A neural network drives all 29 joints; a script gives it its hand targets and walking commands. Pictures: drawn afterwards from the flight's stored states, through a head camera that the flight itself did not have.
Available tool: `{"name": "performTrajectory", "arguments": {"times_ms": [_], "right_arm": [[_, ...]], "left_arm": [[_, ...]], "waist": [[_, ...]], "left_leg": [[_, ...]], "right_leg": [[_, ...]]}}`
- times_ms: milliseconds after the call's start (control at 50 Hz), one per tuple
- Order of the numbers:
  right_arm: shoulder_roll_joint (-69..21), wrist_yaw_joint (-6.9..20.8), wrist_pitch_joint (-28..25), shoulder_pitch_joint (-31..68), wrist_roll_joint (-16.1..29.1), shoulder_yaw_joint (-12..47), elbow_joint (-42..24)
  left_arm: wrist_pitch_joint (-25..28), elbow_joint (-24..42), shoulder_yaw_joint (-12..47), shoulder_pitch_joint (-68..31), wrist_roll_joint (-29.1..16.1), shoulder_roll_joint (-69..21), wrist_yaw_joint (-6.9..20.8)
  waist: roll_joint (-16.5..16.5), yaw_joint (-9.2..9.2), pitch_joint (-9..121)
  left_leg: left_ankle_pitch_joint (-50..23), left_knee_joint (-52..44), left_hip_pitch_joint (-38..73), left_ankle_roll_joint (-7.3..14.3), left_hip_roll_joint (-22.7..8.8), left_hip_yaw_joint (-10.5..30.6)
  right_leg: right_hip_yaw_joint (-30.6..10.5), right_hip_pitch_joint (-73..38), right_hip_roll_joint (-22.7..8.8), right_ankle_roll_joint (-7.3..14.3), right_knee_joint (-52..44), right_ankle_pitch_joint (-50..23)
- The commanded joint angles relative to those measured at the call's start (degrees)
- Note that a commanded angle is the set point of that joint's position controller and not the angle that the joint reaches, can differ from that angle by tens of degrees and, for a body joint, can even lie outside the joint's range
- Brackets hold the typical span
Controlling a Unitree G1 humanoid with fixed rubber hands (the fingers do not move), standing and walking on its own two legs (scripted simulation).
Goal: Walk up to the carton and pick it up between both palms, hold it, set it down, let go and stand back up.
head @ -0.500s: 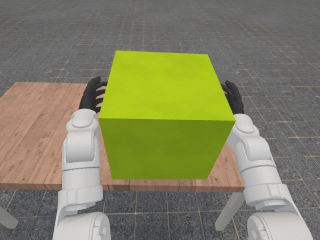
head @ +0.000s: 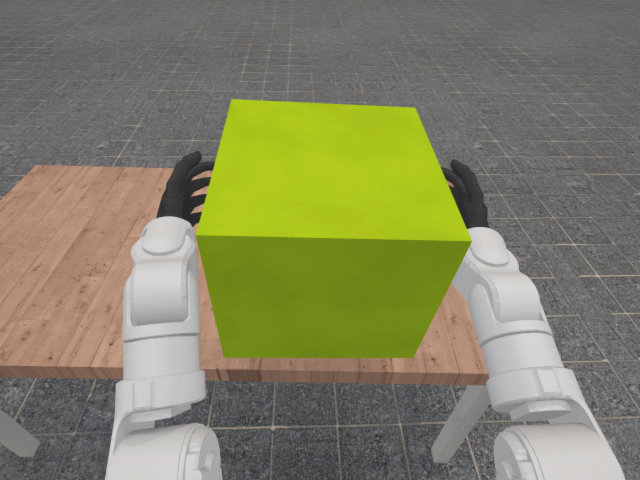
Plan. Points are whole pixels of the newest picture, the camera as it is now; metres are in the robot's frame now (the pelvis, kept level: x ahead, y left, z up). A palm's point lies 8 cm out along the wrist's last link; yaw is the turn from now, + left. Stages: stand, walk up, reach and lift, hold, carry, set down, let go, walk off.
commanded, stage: hold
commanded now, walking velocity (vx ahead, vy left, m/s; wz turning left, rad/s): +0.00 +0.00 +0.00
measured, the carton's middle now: (322, 228) +0.40 +0.00 +0.13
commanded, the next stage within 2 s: none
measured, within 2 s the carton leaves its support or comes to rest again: neither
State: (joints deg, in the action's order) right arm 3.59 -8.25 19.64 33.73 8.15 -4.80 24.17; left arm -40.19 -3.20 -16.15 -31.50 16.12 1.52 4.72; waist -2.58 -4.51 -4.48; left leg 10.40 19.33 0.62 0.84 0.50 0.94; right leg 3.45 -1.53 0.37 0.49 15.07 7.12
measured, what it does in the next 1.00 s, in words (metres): stands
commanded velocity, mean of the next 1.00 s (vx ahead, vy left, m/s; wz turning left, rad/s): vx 0.00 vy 0.00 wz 0.00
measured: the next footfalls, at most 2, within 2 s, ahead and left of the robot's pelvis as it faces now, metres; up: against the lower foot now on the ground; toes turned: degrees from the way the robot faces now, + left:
none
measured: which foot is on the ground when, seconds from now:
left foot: down 0.00-1.00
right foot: down 0.00-1.00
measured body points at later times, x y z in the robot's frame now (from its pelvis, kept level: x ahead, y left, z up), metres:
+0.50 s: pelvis +0.00 +0.00 +0.00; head -0.04 +0.02 +0.45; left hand +0.37 +0.17 +0.18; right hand +0.37 -0.17 +0.17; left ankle +0.02 +0.11 -0.75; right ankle +0.03 -0.11 -0.75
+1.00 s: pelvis +0.00 +0.00 +0.00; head -0.04 +0.02 +0.45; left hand +0.37 +0.17 +0.19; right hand +0.37 -0.17 +0.17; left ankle +0.02 +0.11 -0.75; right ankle +0.03 -0.11 -0.75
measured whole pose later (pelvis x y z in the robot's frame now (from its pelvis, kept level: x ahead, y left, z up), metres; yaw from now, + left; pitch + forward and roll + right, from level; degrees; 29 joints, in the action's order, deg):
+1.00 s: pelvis +0.00 +0.00 +0.00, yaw +0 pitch -10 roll -1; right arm 3.6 -8.1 19.5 34.0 8.1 -4.8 24.9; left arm -40.6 -3.4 -16.2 -31.7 16.5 1.5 4.8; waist -2.8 -4.4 -4.6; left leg 10.4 19.3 0.9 0.8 0.5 0.9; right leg 3.6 -1.9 0.4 0.6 15.3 7.4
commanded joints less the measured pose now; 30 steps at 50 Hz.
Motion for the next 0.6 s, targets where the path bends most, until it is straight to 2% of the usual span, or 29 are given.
{"name": "performTrajectory", "arguments": {"times_ms": [0,20,60,80,120,180,200,240,300,320,340,380,440,520,580], "right_arm": [[-26.5,7.0,-3.8,39.1,4.1,21.8,-14.5],[-26.7,7.2,-4.0,39.9,4.3,21.7,-14.8],[-26.9,7.2,-4.2,40.2,3.7,20.6,-14.5],[-27.0,7.3,-4.4,40.3,4.0,21.2,-15.2],[-27.0,7.4,-4.5,40.5,3.9,20.6,-14.1],[-25.9,7.5,-4.4,40.4,3.3,19.6,-12.8],[-26.6,7.5,-4.6,41.5,3.7,20.6,-13.7],[-27.0,7.5,-4.9,40.8,4.2,20.7,-14.1],[-26.9,7.4,-5.0,41.5,4.5,21.4,-14.7],[-27.3,7.4,-4.9,40.8,4.7,21.4,-14.9],[-27.2,7.2,-4.8,41.3,4.7,22.1,-14.9],[-27.2,7.2,-4.4,40.0,3.9,20.7,-13.1],[-27.7,7.4,-4.9,41.5,3.5,20.8,-14.2],[-27.8,7.0,-5.0,41.2,4.9,22.2,-16.0],[-27.4,6.6,-4.4,40.4,4.6,22.3,-15.3]], "left_arm": [[2.7,4.3,23.8,-31.5,-7.6,-26.8,6.8],[2.7,4.3,23.9,-31.7,-7.5,-26.7,6.8],[2.9,3.4,24.2,-32.2,-7.7,-27.7,7.0],[3.1,4.7,24.4,-32.4,-8.0,-27.7,6.9],[3.4,4.4,24.8,-33.2,-8.2,-27.9,6.7],[2.7,1.5,23.4,-32.3,-7.0,-27.7,6.8],[3.0,2.3,23.3,-32.4,-7.2,-27.7,6.9],[3.3,4.1,24.5,-32.5,-7.9,-28.4,6.6],[3.4,3.4,24.4,-32.1,-7.9,-28.1,6.5],[3.5,4.2,24.8,-32.1,-8.3,-28.1,6.3],[3.3,4.1,24.3,-32.1,-8.0,-27.9,6.3],[3.2,2.7,23.7,-32.1,-7.7,-27.0,6.8],[3.4,2.6,23.3,-33.1,-7.3,-27.0,7.0],[3.9,5.5,25.2,-32.9,-8.5,-27.7,6.5],[3.3,4.0,24.2,-31.8,-7.9,-26.8,6.7]], "waist": [[3.6,-0.21,21.6],[3.3,0.16,22.2],[3.9,-0.83,21.4],[3.5,-0.21,23.0],[4.3,-0.89,22.9],[4.2,-0.64,20.7],[3.2,-0.15,21.8],[4.0,-0.50,23.9],[4.0,0.23,23.3],[3.5,-0.47,24.6],[3.6,0.40,23.9],[3.1,-0.60,21.3],[3.4,0.13,22.1],[4.2,-0.46,25.3],[3.2,-0.46,23.6]], "left_leg": [[-14.3,-2.9,-0.3,-2.7,1.8,-2.3],[-13.4,-3.1,-0.9,-2.5,1.8,-2.3],[-11.2,-3.7,-1.3,-2.4,1.8,-2.3],[-12.1,-3.5,-0.5,-2.4,1.8,-2.5],[-12.9,-3.3,-0.2,-2.7,1.7,-2.2],[-11.7,-3.5,-0.6,-2.6,1.6,-2.5],[-12.5,-3.5,-0.4,-2.5,1.6,-2.6],[-14.8,-2.9,0.5,-2.8,1.6,-2.4],[-15.4,-2.6,0.5,-2.8,1.6,-2.4],[-15.8,-2.4,1.1,-2.8,1.5,-2.3],[-15.7,-2.5,0.5,-2.7,1.8,-2.5],[-12.8,-3.2,-0.7,-2.3,1.7,-2.3],[-10.7,-3.6,-1.6,-1.9,2.1,-2.8],[-17.1,-1.9,0.8,-2.8,2.0,-2.3],[-15.4,-2.2,0.1,-2.5,2.1,-2.3]], "right_leg": [[0.8,-6.3,1.9,-1.2,-0.7,-6.0],[0.6,-6.8,1.8,-1.3,-0.8,-5.6],[0.7,-6.4,1.7,-1.1,-1.2,-4.1],[0.9,-6.7,1.9,-1.2,-0.8,-4.9],[0.9,-6.3,1.9,-1.1,-0.7,-5.2],[1.1,-5.7,1.9,-1.0,-1.1,-3.5],[1.3,-6.4,2.0,-1.1,-0.9,-4.0],[1.0,-6.6,2.1,-1.0,-0.7,-5.7],[0.9,-6.5,2.3,-1.2,-0.8,-5.8],[1.2,-6.4,2.1,-1.2,-0.7,-6.7],[1.0,-6.8,2.1,-1.1,-0.6,-7.0],[0.9,-6.1,1.8,-1.2,-0.9,-5.2],[0.8,-6.5,1.5,-1.4,-0.8,-4.4],[0.7,-7.6,1.8,-1.6,-0.1,-9.6],[0.7,-7.7,1.6,-1.7,-0.3,-9.2]]}}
